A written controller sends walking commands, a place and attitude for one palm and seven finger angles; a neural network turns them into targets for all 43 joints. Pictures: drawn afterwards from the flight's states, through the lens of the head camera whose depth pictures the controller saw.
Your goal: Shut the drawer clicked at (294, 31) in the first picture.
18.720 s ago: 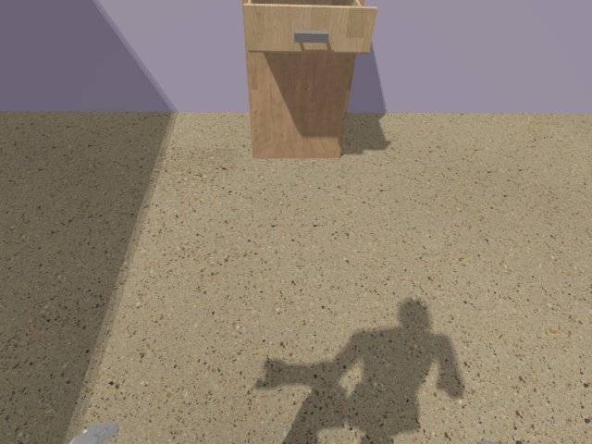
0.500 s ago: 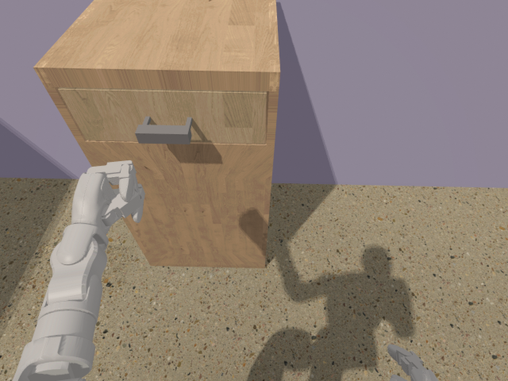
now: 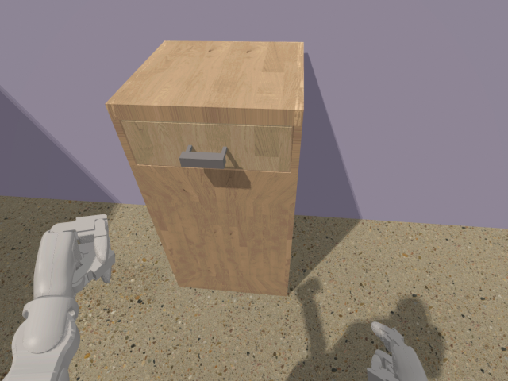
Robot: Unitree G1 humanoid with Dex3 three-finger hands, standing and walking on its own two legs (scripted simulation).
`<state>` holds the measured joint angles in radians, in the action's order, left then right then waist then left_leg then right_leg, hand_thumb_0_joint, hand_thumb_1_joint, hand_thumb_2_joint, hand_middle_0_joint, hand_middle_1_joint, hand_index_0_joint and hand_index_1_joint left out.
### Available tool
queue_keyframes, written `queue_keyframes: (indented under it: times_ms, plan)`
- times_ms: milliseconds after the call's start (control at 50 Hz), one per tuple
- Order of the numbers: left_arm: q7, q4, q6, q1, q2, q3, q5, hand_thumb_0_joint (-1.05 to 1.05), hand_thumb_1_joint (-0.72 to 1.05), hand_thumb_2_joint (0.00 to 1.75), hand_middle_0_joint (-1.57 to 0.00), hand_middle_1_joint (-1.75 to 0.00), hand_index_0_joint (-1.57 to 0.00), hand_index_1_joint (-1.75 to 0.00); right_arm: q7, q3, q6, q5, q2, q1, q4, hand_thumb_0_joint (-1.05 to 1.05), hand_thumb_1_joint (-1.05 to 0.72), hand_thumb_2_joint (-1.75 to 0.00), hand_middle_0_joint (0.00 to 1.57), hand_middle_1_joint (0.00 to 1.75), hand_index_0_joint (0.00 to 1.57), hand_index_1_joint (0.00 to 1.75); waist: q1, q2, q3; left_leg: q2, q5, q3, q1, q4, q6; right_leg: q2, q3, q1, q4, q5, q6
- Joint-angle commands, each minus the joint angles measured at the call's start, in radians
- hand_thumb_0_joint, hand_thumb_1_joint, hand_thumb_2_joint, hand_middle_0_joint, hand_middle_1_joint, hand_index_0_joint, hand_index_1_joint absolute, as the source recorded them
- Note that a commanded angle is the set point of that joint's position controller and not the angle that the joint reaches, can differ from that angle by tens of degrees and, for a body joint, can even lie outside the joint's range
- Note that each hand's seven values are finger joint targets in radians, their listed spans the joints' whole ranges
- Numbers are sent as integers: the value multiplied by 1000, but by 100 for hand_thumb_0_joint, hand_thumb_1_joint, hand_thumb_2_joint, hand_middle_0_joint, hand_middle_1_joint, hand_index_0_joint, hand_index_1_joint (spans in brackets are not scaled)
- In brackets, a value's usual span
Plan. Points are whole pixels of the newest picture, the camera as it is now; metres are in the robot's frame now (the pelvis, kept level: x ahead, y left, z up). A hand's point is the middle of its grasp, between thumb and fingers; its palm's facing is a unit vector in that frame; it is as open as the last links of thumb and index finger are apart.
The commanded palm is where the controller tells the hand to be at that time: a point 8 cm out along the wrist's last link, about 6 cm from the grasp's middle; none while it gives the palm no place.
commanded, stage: draw the hand back to the body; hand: left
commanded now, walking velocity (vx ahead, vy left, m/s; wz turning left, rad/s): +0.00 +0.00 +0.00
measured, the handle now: (205, 154) +0.63 +0.19 +0.00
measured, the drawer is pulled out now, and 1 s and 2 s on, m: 0.00 0.00 0.00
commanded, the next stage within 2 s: step back with the hand held close in 0.38 s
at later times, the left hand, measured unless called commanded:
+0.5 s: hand (71, 290) +0.17 +0.23 +0.15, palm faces +0.41 -0.84 -0.36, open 3.3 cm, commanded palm +0.12 +0.28 +0.17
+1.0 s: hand (53, 294) +0.17 +0.25 +0.15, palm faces +0.29 -0.81 -0.51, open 3.3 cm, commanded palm +0.11 +0.29 +0.17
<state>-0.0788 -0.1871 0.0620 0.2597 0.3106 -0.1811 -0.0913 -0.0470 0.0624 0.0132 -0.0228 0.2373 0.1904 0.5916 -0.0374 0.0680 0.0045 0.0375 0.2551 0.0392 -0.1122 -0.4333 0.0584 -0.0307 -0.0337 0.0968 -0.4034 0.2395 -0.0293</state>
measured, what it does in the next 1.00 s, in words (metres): stands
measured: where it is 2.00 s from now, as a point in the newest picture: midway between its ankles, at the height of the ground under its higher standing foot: outside the picture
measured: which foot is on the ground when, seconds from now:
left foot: down 0.00-1.00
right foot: down 0.00-1.00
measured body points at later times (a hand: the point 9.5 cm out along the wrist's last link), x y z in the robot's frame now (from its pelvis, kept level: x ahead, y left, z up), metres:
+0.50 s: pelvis +0.00 -0.01 +0.00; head -0.03 -0.03 +0.45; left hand +0.15 +0.28 +0.17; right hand +0.19 -0.22 -0.08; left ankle -0.01 +0.08 -0.74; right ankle -0.01 -0.10 -0.74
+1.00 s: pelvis -0.03 +0.01 +0.00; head +0.00 +0.01 +0.44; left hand +0.15 +0.29 +0.18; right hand +0.14 -0.24 -0.08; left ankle -0.01 +0.08 -0.74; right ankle -0.01 -0.10 -0.74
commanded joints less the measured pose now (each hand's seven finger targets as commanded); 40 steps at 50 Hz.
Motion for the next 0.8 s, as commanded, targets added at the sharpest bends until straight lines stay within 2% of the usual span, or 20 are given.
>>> queue_keyframes:
  times_ms: [0, 80, 140, 160, 180, 200, 260, 320, 340, 380, 480, 500, 520, 560, 620, 680, 720, 740, 760, 780]
  plan:
    - [-14, -337, 78, -48, 193, -144, 3, 0, 90, 90, -140, -160, -140, -160, -7, -56, 69, 8, 104, -146, -161, 0, -90, -90, 20, 30, 20, 30, -10, -5, -83, -64, -191, -75, 36, 90, -29, 23, 37, -13, 73, -159, -12]
    - [-19, -440, 88, 86, 200, -180, 3, 0, 90, 90, -140, -160, -140, -160, -3, -62, 90, 10, 101, -146, -165, 0, -90, -90, 20, 30, 20, 30, -17, 5, -63, -64, -182, -72, 21, 87, -30, 25, 41, -16, 85, -147, -10]
    - [-24, -488, 95, 176, 202, -204, 2, 0, 90, 90, -140, -160, -140, -160, -5, -67, 106, 10, 98, -140, -166, 0, -90, -90, 20, 30, 20, 30, -22, -17, -50, -63, -174, -67, 21, 73, -27, 25, 46, 1, 94, -137, -8]
    - [-24, -499, 97, 203, 205, -210, 5, 0, 90, 90, -140, -160, -140, -160, -6, -69, 113, 9, 101, -142, -164, 0, -90, -90, 20, 30, 20, 30, -24, -4, -24, -65, -158, -72, 13, 75, -31, 21, 50, 13, 104, -115, -11]
    - [-27, -515, 98, 219, 209, -220, 3, 0, 90, 90, -140, -160, -140, -160, -9, -68, 117, 9, 99, -140, -166, 0, -90, -90, 20, 30, 20, 30, -26, 0, -18, -67, -144, -74, 9, 78, -31, 23, 48, 17, 101, -104, -10]
    - [-26, -484, 98, 212, 178, -194, 7, 0, 90, 90, -140, -160, -140, -160, -10, -67, 120, 10, 97, -134, -153, 0, -90, -90, 20, 30, 20, 30, -16, -8, 13, -63, -120, -74, 5, 79, -29, 23, 50, 38, 108, -80, -9]
    - [-30, -447, 95, 163, 153, -165, 16, 0, 90, 90, -140, -160, -140, -160, -17, -74, 126, 10, 107, -125, -140, 0, -90, -90, 20, 30, 20, 30, 1, -39, 70, -64, -52, -77, 1, 82, -21, 24, 52, 89, 130, -11, -5]
    - [-41, -458, 105, 133, 162, -169, 22, 0, 90, 90, -140, -160, -140, -160, -25, -74, 134, 11, 104, -120, -137, 0, -90, -90, 20, 30, 20, 30, -2, -21, 43, -60, -15, -83, 8, 86, -19, 30, 52, 83, 121, 21, -6]
    - [-45, -463, 107, 140, 176, -184, 22, 0, 90, 90, -140, -160, -140, -160, -27, -74, 138, 14, 104, -119, -136, 0, -90, -90, 20, 30, 20, 30, -10, -31, 12, -59, -31, -84, 15, 84, -17, 31, 53, 65, 115, 9, -7]
    - [-49, -493, 109, 149, 184, -191, 23, 0, 90, 90, -140, -160, -140, -160, -30, -73, 145, 16, 102, -121, -137, 0, -90, -90, 20, 30, 20, 30, -19, 6, -38, -60, -79, -83, 31, 79, -20, 33, 56, 31, 101, -35, -11]
    - [-50, -500, 104, 173, 191, -203, 20, 0, 90, 90, -140, -160, -140, -160, -29, -65, 155, 22, 97, -127, -133, 0, -90, -90, 20, 30, 20, 30, -28, -2, -30, -58, -148, -80, 19, 73, -27, 32, 59, 5, 93, -102, -13]
    - [-54, -577, 152, 44, 328, -353, 23, 0, 90, 90, -140, -160, -140, -160, -23, -73, 131, 15, 123, -122, -165, 0, -90, -90, 20, 30, 20, 30, 17, -14, 70, -73, -63, -102, -64, 54, 1, 79, 194, 116, 152, -117, -11]
    - [-45, -465, 159, 151, 249, -304, 24, 0, 90, 90, -140, -160, -140, -160, -22, -76, 115, 22, 106, -110, -137, 0, -90, -90, 20, 30, 20, 30, 23, -70, 77, -69, -61, -108, -60, 32, 1, 104, 196, 139, 168, -99, -14]
    - [-35, -449, 162, 209, 200, -258, 31, 0, 90, 90, -140, -160, -140, -160, -13, -85, 92, 26, 111, -113, -147, 0, -90, -90, 20, 30, 20, 30, 26, -49, 58, -71, -123, -101, -44, 27, -3, 108, 188, 142, 160, -159, -13]
    - [-29, -433, 169, 286, 171, -230, 33, 0, 90, 90, -140, -160, -140, -160, -9, -97, 67, 24, 116, -99, -154, 0, -90, -90, 20, 30, 20, 30, 30, -30, -40, -91, -220, -93, -36, 42, -4, 102, 141, 86, 94, -255, 3]
    - [-34, -470, 176, 338, 200, -258, 33, 0, 90, 90, -140, -160, -140, -160, -11, -107, 47, 19, 116, -103, -176, 0, -90, -90, 20, 30, 20, 30, 25, -37, -133, -104, -344, -94, -29, 43, -4, 91, 102, 32, 33, -349, 15]
    - [-40, -503, 180, 365, 229, -292, 29, 0, 90, 90, -140, -160, -140, -160, -13, -115, 35, 14, 109, -105, -192, 0, -90, -90, 20, 30, 20, 30, 23, -77, -182, -109, -395, -89, -34, 29, -3, 92, 97, 7, 5, -413, 24]
    - [-44, -522, 183, 374, 240, -304, 28, 0, 90, 90, -140, -160, -140, -160, -15, -117, 29, 12, 108, -104, -199, 0, -90, -90, 20, 30, 20, 30, 23, -75, -203, -110, -413, -93, -46, 25, -4, 93, 96, -7, -12, -436, 24]
    - [-49, -557, 185, 376, 266, -324, 26, 0, 90, 90, -140, -160, -140, -160, -19, -117, 26, 12, 114, -111, -208, 0, -90, -90, 20, 30, 20, 30, 18, -45, -226, -112, -448, -95, -56, 20, -6, 93, 96, -28, -33, -469, 23]
    - [-51, -559, 183, 395, 263, -329, 25, 0, 90, 90, -140, -160, -140, -160, -21, -117, 23, 11, 107, -110, -215, 0, -90, -90, 20, 30, 20, 30, 16, -46, -228, -114, -474, -97, -66, 16, -8, 90, 94, -31, -50, -488, 24]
